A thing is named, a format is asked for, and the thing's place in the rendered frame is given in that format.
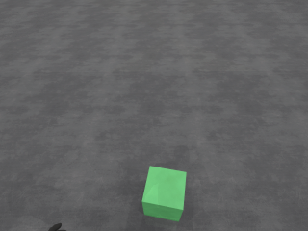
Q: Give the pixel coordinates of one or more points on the carton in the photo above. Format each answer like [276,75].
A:
[164,193]

